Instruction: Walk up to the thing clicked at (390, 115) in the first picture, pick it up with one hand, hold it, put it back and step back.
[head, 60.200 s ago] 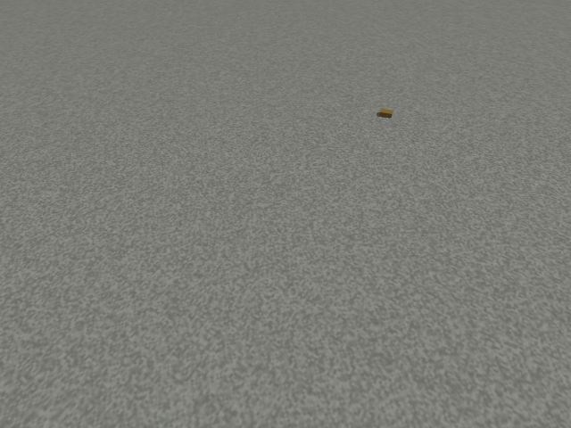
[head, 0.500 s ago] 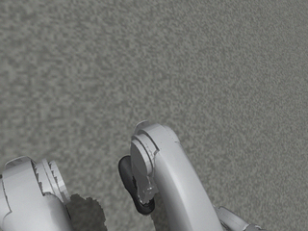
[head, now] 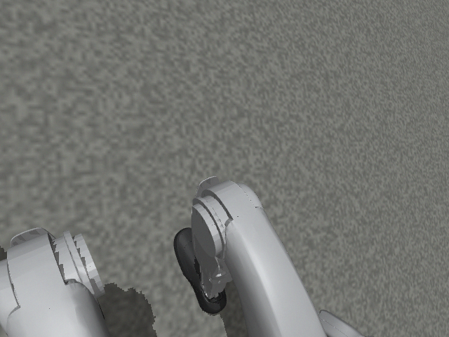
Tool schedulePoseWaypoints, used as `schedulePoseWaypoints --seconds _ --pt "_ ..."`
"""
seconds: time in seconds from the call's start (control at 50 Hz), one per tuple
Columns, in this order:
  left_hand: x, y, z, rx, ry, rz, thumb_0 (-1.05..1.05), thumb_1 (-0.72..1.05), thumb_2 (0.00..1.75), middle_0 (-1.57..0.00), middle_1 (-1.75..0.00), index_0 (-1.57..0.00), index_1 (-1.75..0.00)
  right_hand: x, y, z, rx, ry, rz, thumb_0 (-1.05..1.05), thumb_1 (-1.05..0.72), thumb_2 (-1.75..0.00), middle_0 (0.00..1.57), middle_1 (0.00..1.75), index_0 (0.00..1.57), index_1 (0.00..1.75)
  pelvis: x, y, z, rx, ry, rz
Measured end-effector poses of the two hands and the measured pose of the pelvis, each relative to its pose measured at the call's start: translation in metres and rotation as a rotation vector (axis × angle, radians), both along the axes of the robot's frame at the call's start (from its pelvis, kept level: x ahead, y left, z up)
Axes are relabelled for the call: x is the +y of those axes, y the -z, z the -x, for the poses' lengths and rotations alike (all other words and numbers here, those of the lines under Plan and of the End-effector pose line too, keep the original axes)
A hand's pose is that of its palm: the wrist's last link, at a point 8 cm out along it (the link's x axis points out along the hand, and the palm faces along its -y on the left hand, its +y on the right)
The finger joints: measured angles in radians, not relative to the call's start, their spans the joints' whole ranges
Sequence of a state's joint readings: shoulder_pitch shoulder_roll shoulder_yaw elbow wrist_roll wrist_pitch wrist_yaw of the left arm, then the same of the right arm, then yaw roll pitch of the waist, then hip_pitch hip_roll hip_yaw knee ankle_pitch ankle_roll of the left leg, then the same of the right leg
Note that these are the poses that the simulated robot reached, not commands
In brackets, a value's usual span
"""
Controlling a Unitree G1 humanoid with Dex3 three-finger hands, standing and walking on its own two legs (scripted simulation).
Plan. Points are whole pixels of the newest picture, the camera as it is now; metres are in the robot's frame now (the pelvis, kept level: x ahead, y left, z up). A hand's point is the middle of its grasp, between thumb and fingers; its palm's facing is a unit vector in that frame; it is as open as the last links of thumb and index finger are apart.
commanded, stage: settle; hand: left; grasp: from above
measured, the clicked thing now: out of the picture +0.40 +0.37 -0.29
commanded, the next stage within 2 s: lift in 0.72 s
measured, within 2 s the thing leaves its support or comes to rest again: neither
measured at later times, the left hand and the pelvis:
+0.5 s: hand out of the picture +0.38 +0.38 -0.17, palm faces -0.30 -0.31 -0.90, open 6.3 cm; pelvis +0.00 -0.01 +0.01, yaw +4 degrees
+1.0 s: hand out of the picture +0.38 +0.38 -0.11, palm faces -0.26 -0.31 -0.92, open 6.2 cm; pelvis +0.01 -0.01 +0.03, yaw +8 degrees
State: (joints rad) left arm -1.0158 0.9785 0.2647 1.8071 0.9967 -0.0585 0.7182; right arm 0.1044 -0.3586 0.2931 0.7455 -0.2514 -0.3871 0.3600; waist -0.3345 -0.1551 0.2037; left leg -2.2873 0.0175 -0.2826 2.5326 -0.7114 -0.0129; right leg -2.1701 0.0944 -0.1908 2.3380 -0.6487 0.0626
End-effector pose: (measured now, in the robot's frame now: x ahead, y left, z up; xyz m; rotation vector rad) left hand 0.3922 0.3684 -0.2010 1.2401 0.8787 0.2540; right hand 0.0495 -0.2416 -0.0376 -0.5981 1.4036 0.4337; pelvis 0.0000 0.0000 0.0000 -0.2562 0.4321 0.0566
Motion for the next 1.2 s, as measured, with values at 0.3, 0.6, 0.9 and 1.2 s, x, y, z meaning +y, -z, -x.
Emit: schedulePoseWaypoints --seconds 0.3,0.6,0.9,1.2 --pt "0.015 -0.058 -0.002 -0.049 -0.026 -0.047 0.02 0.49 0.1 -0.92 -0.5 -1.02 -0.38 -0.012 0.014 -0.022 -0.068 0.07 -0.043 0.0 -0.91 -0.9 0.2 0.3 0.2 0.3 -0.003 -0.005 -0.006 0.067 -0.009 -0.029" --pt "0.011 -0.098 0.003 -0.026 0.04 -0.04 0.02 0.47 0.13 -0.96 -0.45 -1.03 -0.36 -0.025 0.036 -0.032 -0.106 0.123 -0.067 0.0 -0.91 -0.9 0.19 0.3 0.2 0.3 -0.011 -0.006 -0.005 0.095 -0.035 -0.089" --pt "0.011 -0.134 0.004 -0.016 0.024 -0.054 0.01 0.46 0.16 -0.99 -0.37 -1.04 -0.31 -0.024 0.04 -0.049 -0.133 0.2 -0.062 0.0 -0.91 -0.9 0.19 0.3 0.2 0.3 -0.013 -0.023 -0.008 0.149 -0.052 -0.113" --pt "0.008 -0.197 0.024 -0.014 0.035 -0.047 0.02 0.5 0.06 -1.04 -0.29 -1.1 -0.22 -0.022 0.011 -0.064 -0.192 0.282 -0.044 0.0 -0.92 -0.91 0.2 0.3 0.2 0.3 -0.012 -0.062 -0.007 0.172 -0.078 -0.123"
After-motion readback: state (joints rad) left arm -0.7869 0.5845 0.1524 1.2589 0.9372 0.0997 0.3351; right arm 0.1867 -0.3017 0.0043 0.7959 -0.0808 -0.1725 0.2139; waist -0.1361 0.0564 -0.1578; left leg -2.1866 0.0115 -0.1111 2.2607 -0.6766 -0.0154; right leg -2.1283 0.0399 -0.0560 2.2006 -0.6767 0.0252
